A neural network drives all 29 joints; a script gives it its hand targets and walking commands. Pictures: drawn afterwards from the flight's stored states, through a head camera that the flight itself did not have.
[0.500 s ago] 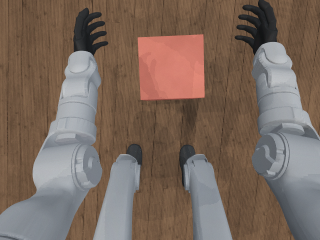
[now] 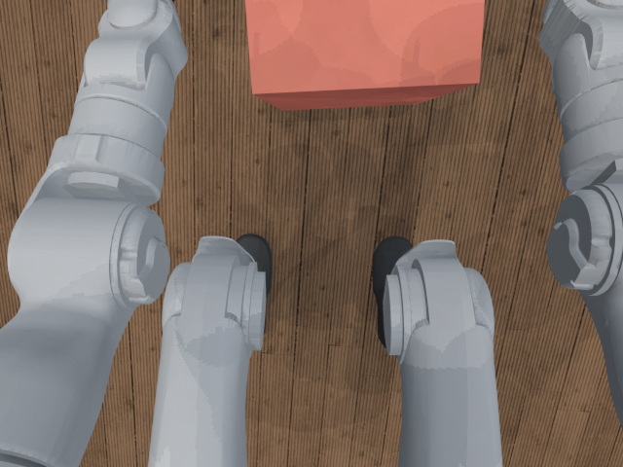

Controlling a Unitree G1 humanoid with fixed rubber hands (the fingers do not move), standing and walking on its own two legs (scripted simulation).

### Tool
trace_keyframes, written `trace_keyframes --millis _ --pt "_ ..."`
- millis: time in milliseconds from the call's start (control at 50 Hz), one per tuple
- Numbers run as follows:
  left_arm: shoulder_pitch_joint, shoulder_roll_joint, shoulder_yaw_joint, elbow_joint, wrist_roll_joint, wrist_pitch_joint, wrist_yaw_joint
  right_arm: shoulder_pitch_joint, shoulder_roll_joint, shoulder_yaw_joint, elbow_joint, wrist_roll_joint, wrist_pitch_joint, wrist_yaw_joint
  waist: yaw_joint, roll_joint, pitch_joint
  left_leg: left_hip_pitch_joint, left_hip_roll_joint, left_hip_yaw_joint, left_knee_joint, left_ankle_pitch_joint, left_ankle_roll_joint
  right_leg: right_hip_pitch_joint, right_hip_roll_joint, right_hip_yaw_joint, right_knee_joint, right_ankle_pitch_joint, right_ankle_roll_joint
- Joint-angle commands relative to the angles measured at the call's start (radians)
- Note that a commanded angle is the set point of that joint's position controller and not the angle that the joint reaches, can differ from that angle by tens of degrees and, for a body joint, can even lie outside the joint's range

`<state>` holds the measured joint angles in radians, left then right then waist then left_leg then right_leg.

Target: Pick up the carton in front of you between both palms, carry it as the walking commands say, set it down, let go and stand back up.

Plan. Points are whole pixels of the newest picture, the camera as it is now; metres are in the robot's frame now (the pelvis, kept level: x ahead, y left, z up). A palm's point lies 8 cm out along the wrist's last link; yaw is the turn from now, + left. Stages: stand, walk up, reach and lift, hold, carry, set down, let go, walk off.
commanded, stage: reach and lift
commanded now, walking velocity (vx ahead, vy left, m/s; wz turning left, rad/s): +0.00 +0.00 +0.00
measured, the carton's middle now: (353, 11) +0.56 -0.04 -0.28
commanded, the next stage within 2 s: none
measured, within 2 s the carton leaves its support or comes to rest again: leaves its support in 1.02 s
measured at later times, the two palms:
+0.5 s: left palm (184, 2) +0.56 +0.13 -0.21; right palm out of the picture +0.56 -0.22 -0.21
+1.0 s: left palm out of the picture +0.56 +0.11 -0.20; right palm out of the picture +0.56 -0.19 -0.20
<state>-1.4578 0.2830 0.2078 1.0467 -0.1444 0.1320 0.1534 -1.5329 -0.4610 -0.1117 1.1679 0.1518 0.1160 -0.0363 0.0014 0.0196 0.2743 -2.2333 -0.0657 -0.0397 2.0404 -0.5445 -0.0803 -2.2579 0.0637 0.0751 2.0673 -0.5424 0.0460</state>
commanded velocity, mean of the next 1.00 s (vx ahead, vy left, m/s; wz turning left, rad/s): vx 0.00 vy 0.00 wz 0.00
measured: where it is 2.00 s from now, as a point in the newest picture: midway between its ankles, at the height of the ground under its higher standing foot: (320, 310)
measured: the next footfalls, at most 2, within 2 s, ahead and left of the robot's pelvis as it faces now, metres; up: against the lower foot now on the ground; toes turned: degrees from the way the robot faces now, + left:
none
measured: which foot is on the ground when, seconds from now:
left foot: down 0.00-1.00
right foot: down 0.00-1.00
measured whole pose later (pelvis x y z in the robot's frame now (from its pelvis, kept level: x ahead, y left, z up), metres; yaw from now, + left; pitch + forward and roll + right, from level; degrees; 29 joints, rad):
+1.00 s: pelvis +0.01 +0.00 -0.04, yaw +0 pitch +37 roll +2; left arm -1.45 0.19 0.31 0.96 -0.06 0.20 0.16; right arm -1.49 -0.34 -0.16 1.03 0.06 0.21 -0.03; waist -0.03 0.05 0.36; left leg -2.25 -0.09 -0.05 2.21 -0.60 -0.09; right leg -2.26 0.02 0.05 2.23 -0.61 0.02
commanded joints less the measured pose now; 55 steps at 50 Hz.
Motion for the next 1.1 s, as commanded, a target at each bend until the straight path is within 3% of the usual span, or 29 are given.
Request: trace_keyframes --millis 0,120,220,280,400,580,640,660,700,740,780,840,940,1040,1080 --pt "-0.284 0.13 0.01 -0.033 0.002 -0.036 -0.009 -0.304 -0.131 0.0 -0.041 0.0 -0.032 -0.001 -0.004 -0.064 -1.122 0.561 0.023 0.118 -0.086 0.189 0.016 0.583 -0.053 -0.098 -0.139 0.191 0.001" --pt "-0.363 0.151 -0.037 -0.039 -0.025 -0.076 -0.004 -0.365 -0.167 0.017 -0.068 0.04 -0.073 -0.011 -0.023 -0.001 -1.145 0.617 0.024 0.11 0.004 0.31 0.017 0.572 -0.053 -0.082 -0.058 0.301 -0.008" --pt "-0.306 0.108 -0.09 -0.062 -0.07 -0.094 -0.001 -0.289 -0.145 0.034 -0.051 0.046 -0.093 -0.02 -0.053 -0.01 -1.205 0.632 0.009 0.106 0.048 0.425 0.016 0.65 -0.045 -0.08 -0.012 0.451 -0.012" --pt "-0.263 0.105 -0.094 -0.073 -0.078 -0.1 0.009 -0.264 -0.126 0.045 -0.079 0.056 -0.095 -0.024 -0.041 -0.021 -1.252 0.648 0.001 0.11 0.053 0.454 0.018 0.682 -0.041 -0.083 -0.004 0.487 -0.01" --pt "-0.236 0.106 -0.056 -0.023 -0.049 -0.094 0.014 -0.261 -0.094 0.052 -0.056 0.056 -0.082 -0.018 -0.012 -0.048 -1.113 0.533 0.0 0.114 0.022 0.327 0.02 0.618 -0.043 -0.079 -0.029 0.363 -0.007" --pt "-0.349 0.016 -0.099 -0.007 -0.065 -0.09 -0.005 -0.349 -0.006 0.089 -0.028 0.06 -0.073 -0.003 -0.037 -0.024 -1.04 0.547 -0.009 0.108 -0.003 0.243 0.017 0.562 -0.039 -0.087 -0.065 0.253 -0.02" --pt "-0.373 -0.043 -0.074 -0.01 -0.021 -0.085 -0.008 -0.374 0.048 0.067 -0.026 0.017 -0.068 0.002 -0.046 -0.016 -1.024 0.573 -0.024 0.11 -0.002 0.231 0.015 0.573 -0.029 -0.092 -0.069 0.237 -0.018" --pt "-0.382 -0.087 -0.064 -0.015 0.003 -0.08 -0.011 -0.388 0.101 0.067 -0.032 0.005 -0.063 0.01 -0.04 -0.015 -1.022 0.591 -0.03 0.11 0.0 0.232 0.018 0.575 -0.024 -0.094 -0.067 0.236 -0.015" --pt "-0.504 -0.424 -0.144 -0.035 0.01 -0.061 -0.086 -0.495 0.46 0.141 -0.045 -0.003 -0.042 0.086 -0.039 -0.022 -0.997 0.569 -0.051 0.114 0.005 0.226 0.029 0.577 0.0 -0.097 -0.063 0.236 -0.024" --pt "-0.579 -0.718 -0.155 -0.046 0.051 -0.027 -0.172 -0.536 0.757 0.156 -0.068 -0.04 -0.007 0.174 -0.046 -0.019 -0.933 0.536 -0.069 0.121 0.015 0.202 0.035 0.538 0.018 -0.106 -0.051 0.218 -0.028" --pt "-0.583 -0.857 -0.149 -0.082 0.079 0.007 -0.236 -0.5 0.901 0.13 -0.099 -0.068 0.027 0.242 -0.057 -0.009 -0.904 0.517 -0.08 0.13 0.023 0.192 0.045 0.489 0.028 -0.123 -0.041 0.209 -0.033" --pt "-0.576 -0.954 -0.16 -0.149 0.081 0.041 -0.279 -0.468 0.996 0.12 -0.147 -0.076 0.059 0.292 -0.061 0.006 -0.91 0.486 -0.084 0.139 0.028 0.215 0.052 0.46 0.03 -0.13 -0.036 0.226 -0.045" --pt "-0.579 -1.081 -0.244 -0.227 0.006 0.053 -0.284 -0.488 1.09 0.214 -0.308 -0.012 0.077 0.3 -0.081 -0.005 -1.154 0.566 -0.089 0.141 0.053 0.356 0.057 0.567 0.032 -0.138 -0.023 0.381 -0.04" --pt "-0.599 -1.2 -0.376 -0.398 -0.069 0.074 -0.249 -0.528 1.199 0.328 -0.578 0.052 0.105 0.265 -0.083 -0.04 -1.685 0.678 -0.101 0.154 0.035 0.547 0.042 0.918 0.047 -0.143 -0.017 0.688 -0.027" --pt "-0.599 -1.228 -0.412 -0.478 -0.065 0.092 -0.233 -0.504 1.262 0.359 -0.633 0.05 0.13 0.247 -0.07 -0.055 -1.845 0.709 -0.111 0.16 0.001 0.575 0.035 0.984 0.06 -0.154 -0.034 0.731 -0.017"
